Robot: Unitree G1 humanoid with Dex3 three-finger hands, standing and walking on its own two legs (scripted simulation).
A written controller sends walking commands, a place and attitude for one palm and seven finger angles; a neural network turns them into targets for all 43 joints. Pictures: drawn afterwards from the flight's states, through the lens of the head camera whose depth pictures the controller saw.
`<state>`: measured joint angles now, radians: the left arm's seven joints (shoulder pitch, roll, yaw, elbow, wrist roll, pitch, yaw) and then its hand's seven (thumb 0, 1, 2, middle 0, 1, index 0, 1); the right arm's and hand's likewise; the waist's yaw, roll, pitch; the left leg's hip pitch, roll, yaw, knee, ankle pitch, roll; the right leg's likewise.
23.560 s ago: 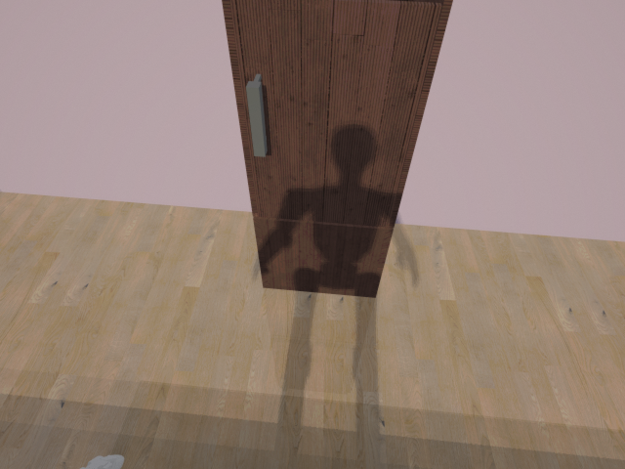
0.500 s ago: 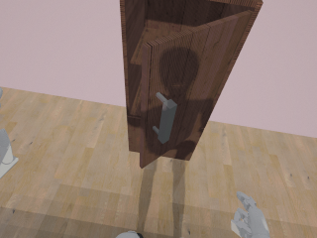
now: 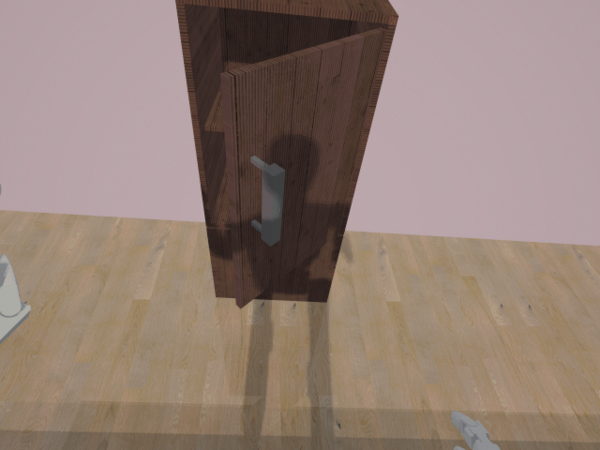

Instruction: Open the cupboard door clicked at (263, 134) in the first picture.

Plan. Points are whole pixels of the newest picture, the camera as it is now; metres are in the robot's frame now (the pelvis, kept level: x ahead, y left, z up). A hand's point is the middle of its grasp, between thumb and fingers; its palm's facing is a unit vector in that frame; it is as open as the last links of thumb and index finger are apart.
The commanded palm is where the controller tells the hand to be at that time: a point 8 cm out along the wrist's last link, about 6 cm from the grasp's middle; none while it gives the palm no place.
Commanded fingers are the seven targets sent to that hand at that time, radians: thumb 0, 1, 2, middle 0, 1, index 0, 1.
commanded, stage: stop stepping back and stand still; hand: left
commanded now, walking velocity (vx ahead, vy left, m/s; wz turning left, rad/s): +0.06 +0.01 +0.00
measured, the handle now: (263, 201) +0.54 +0.09 +0.02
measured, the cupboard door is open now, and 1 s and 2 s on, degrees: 46 46 46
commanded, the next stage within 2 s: let the arm hang, fingers relaxed in 0.66 s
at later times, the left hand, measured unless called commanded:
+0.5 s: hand out of the picture +0.12 +0.25 +0.17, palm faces +0.43 -0.78 -0.46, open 7.4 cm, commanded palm +0.06 +0.29 +0.19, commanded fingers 0.00 0.90 0.90 -0.20 -0.30 -0.20 -0.30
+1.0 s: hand out of the picture +0.05 +0.21 -0.14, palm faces -0.01 -0.97 -0.26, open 7.4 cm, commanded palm none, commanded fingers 0.00 0.90 0.90 -0.20 -0.30 -0.20 -0.30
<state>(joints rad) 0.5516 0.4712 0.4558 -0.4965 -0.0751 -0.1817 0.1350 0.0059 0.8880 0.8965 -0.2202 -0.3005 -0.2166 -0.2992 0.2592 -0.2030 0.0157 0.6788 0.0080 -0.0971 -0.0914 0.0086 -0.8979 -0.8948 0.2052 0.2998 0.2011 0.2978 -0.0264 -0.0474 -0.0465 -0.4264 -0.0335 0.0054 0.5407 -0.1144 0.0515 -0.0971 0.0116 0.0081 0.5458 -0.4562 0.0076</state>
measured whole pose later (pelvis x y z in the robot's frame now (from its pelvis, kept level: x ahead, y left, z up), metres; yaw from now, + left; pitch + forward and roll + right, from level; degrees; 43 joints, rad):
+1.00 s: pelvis -0.06 -0.01 +0.00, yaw +3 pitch -1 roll -1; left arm 0.20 0.27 0.00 0.77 0.03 0.05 -0.01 0.00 0.91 0.90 -0.20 -0.30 -0.20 -0.30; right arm 0.15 -0.29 0.00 0.93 -0.02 -0.02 0.00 0.00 -0.90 -0.89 0.20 0.30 0.20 0.30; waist -0.04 0.00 0.02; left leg -0.38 -0.05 -0.06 0.54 -0.15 0.03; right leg -0.20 0.03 -0.02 0.56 -0.35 -0.01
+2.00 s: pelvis -0.02 -0.04 +0.01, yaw +3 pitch -2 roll +0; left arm 0.25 0.16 0.01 1.12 0.00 0.00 0.04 0.00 0.92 0.90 -0.21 -0.30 -0.20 -0.30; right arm 0.24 -0.17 0.00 1.15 -0.01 0.01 -0.04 0.00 -0.90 -0.90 0.20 0.30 0.20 0.30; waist -0.01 -0.01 0.04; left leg -0.23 -0.02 -0.08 0.43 -0.17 -0.02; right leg -0.02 0.06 -0.02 0.38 -0.33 -0.06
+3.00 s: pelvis -0.02 -0.03 +0.00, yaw -7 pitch -1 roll +1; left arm 0.25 0.20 0.08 1.04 0.01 0.07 0.01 0.00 0.91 0.90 -0.21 -0.30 -0.20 -0.30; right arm 0.21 -0.18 -0.05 1.02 -0.02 0.01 -0.06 0.00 -0.90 -0.89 0.20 0.30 0.20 0.30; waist 0.02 -0.02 0.08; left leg -0.29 0.04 0.09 0.58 -0.27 0.00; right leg -0.24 0.07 0.07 0.77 -0.49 -0.03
